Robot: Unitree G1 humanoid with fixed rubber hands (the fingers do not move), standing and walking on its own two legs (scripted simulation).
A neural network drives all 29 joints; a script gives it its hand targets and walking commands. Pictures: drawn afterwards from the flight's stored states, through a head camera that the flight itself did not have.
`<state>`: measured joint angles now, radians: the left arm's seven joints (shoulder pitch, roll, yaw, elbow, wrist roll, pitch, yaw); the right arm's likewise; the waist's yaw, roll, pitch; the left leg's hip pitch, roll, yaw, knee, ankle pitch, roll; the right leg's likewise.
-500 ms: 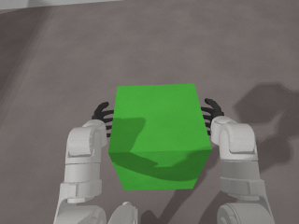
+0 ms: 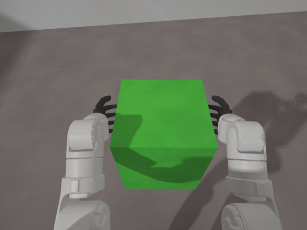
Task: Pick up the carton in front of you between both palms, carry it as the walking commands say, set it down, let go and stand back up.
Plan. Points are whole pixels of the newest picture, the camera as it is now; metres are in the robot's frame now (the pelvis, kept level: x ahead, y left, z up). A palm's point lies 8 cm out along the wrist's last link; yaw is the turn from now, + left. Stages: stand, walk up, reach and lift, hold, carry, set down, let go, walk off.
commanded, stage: carry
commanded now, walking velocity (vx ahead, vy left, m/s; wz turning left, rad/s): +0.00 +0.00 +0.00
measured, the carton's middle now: (160, 137) +0.37 +0.00 +0.04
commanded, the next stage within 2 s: none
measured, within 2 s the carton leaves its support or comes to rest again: neither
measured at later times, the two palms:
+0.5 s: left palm (108, 121) +0.36 +0.13 +0.12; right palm (230, 119) +0.36 -0.17 +0.12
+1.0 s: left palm (105, 129) +0.33 +0.13 +0.12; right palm (234, 128) +0.33 -0.17 +0.13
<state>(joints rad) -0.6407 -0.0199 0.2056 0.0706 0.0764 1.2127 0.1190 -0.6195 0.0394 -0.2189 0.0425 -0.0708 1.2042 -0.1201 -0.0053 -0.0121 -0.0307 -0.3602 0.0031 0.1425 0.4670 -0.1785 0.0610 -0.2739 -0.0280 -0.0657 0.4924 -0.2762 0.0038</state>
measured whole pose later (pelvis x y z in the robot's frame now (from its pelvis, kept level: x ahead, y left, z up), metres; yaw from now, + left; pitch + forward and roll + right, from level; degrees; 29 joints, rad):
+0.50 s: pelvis +0.02 -0.02 -0.01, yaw +0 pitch +2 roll +0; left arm -0.64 0.00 0.19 0.20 0.07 1.22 0.12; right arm -0.65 0.00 -0.19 0.20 -0.07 1.22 -0.11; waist 0.00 0.00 -0.09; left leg -0.35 0.03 0.13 0.57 -0.26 0.03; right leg -0.25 -0.01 -0.08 0.58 -0.36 -0.02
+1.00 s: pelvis -0.01 -0.02 +0.00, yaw +0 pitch +1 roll +0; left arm -0.65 0.00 0.19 0.24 0.07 1.23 0.12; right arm -0.66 0.00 -0.19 0.24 -0.07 1.22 -0.11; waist 0.00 0.00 -0.11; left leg -0.35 0.04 0.14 0.53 -0.20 0.03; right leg -0.27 -0.01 -0.09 0.55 -0.31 -0.03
